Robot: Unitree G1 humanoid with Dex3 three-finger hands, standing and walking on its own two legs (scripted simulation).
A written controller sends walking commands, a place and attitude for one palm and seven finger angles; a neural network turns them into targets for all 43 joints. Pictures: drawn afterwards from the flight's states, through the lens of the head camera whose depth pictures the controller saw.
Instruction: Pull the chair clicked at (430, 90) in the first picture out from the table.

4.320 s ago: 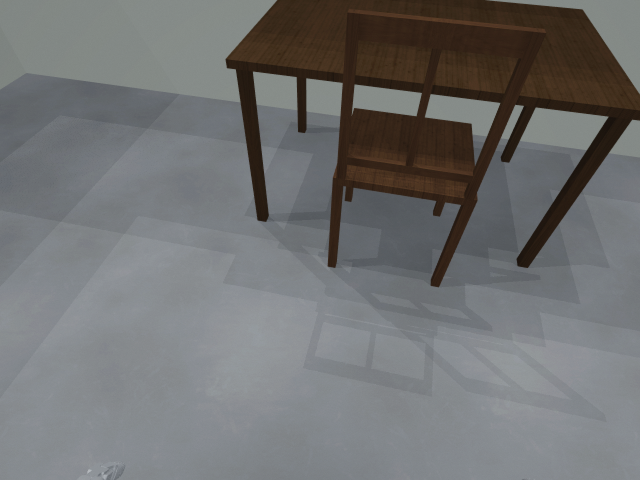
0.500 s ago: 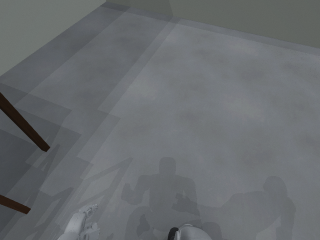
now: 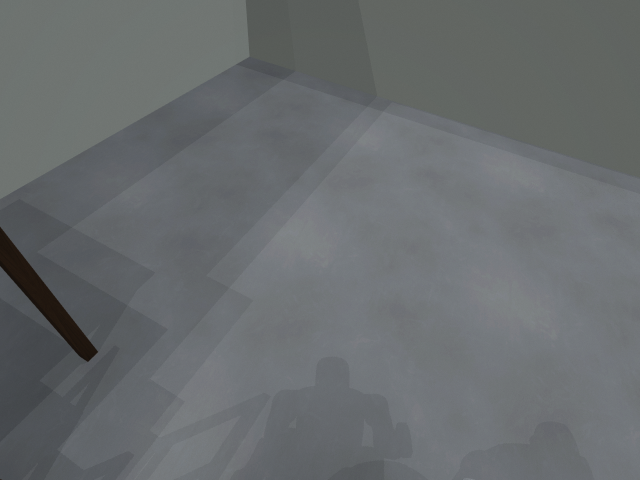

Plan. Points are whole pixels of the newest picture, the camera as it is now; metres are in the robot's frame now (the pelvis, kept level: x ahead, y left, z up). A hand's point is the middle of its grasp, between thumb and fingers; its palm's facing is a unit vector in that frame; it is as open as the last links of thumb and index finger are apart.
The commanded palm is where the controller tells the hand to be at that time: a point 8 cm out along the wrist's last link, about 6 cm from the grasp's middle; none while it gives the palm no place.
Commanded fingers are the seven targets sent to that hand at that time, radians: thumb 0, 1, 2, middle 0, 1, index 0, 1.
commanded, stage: turn to face it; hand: left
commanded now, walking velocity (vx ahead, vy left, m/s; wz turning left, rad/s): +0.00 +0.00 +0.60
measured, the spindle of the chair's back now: out of the picture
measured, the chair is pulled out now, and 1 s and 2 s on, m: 0.00 0.00 0.00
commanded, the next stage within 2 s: take the last steps up to it in 1.76 s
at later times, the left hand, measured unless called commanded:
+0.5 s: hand out of the picture +0.09 +0.19 -0.14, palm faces +0.28 -0.92 -0.28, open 7.4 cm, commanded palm none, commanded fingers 0.00 0.90 0.90 -0.20 -0.30 -0.20 -0.30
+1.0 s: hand out of the picture -0.11 +0.16 -0.18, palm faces +0.60 -0.76 -0.26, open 7.4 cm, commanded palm none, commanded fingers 0.00 0.90 0.90 -0.20 -0.30 -0.20 -0.30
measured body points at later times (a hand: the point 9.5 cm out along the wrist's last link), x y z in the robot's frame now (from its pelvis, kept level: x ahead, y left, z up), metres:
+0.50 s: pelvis +0.02 -0.04 +0.00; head +0.05 -0.05 +0.45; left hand +0.08 +0.24 -0.12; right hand +0.12 -0.28 -0.15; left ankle +0.08 +0.09 -0.73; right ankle +0.04 -0.16 -0.73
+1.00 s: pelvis +0.01 -0.02 -0.01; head +0.04 +0.03 +0.44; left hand -0.14 +0.20 -0.16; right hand +0.29 -0.16 -0.12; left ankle -0.04 +0.06 -0.73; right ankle +0.04 -0.16 -0.69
